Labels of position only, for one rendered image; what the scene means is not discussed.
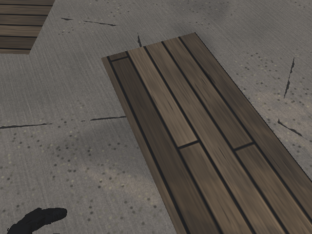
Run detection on left robot hand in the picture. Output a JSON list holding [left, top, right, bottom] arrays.
[[7, 208, 67, 234]]

